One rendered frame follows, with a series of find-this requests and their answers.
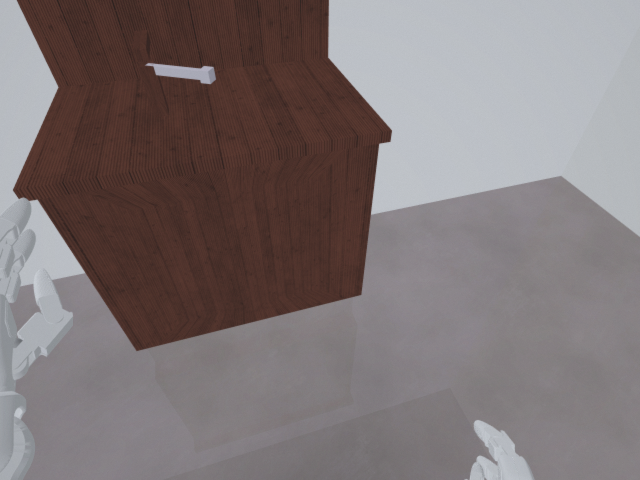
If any left robot hand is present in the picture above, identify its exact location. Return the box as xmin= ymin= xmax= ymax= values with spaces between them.
xmin=0 ymin=198 xmax=73 ymax=392

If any right robot hand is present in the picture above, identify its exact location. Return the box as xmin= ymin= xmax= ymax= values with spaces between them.
xmin=465 ymin=420 xmax=535 ymax=480

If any robot left forearm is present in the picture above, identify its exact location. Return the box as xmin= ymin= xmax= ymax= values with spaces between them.
xmin=0 ymin=391 xmax=35 ymax=480

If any tap lever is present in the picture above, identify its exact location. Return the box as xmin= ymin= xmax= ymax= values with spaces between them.
xmin=146 ymin=63 xmax=216 ymax=84

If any counter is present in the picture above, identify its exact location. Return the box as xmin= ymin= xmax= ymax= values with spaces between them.
xmin=13 ymin=0 xmax=392 ymax=351

